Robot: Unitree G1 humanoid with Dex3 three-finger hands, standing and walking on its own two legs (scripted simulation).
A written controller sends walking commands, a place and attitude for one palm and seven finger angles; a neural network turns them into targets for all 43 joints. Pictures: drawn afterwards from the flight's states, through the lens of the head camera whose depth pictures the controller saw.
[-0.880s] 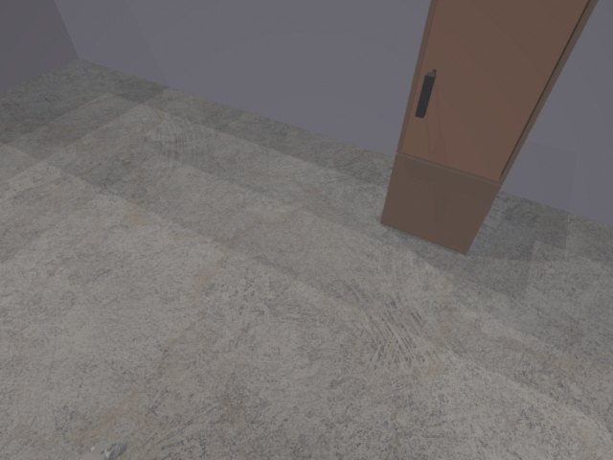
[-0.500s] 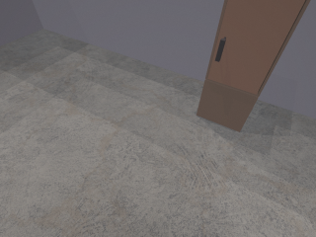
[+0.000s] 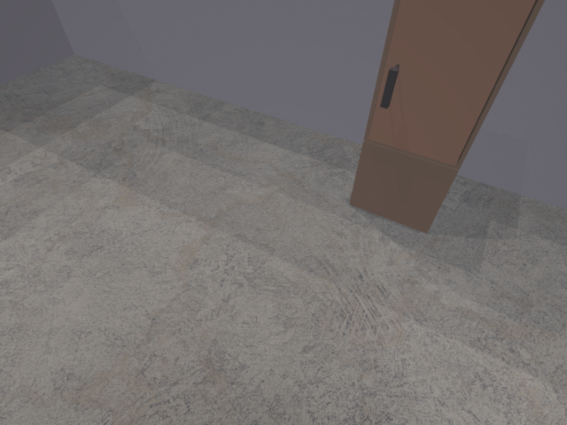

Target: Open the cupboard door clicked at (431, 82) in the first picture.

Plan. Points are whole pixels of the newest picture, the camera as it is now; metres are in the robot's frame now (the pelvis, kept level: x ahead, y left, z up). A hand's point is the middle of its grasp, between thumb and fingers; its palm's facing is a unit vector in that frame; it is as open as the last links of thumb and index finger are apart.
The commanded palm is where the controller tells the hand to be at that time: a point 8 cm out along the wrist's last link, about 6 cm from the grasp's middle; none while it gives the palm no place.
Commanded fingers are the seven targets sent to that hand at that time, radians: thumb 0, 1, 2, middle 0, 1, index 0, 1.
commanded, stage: look at it before walking up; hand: left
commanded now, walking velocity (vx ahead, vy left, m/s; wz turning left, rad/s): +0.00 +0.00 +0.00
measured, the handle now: (390, 85) +1.22 -0.31 -0.10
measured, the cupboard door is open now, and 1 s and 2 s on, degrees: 0 0 0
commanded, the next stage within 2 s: walk to a spot facing it in 0.56 s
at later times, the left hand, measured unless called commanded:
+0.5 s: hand out of the picture +0.08 +0.25 -0.16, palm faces -0.03 -0.94 -0.33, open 7.4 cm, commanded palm none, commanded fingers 0.00 0.90 0.90 -0.20 -0.30 -0.20 -0.30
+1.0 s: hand out of the picture +0.09 +0.18 -0.18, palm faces -0.13 -0.97 -0.23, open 7.4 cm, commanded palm none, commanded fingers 0.00 0.90 0.90 -0.20 -0.30 -0.20 -0.30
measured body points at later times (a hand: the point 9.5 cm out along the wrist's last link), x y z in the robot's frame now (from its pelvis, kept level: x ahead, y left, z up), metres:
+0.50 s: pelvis +0.00 +0.00 +0.00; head +0.01 +0.00 +0.45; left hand +0.08 +0.29 -0.13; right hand +0.08 -0.30 -0.13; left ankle +0.01 +0.12 -0.74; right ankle +0.01 -0.12 -0.74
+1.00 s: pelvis +0.06 -0.02 -0.01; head +0.07 -0.04 +0.44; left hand +0.09 +0.23 -0.16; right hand +0.04 -0.28 -0.17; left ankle +0.01 +0.12 -0.74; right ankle +0.04 -0.12 -0.73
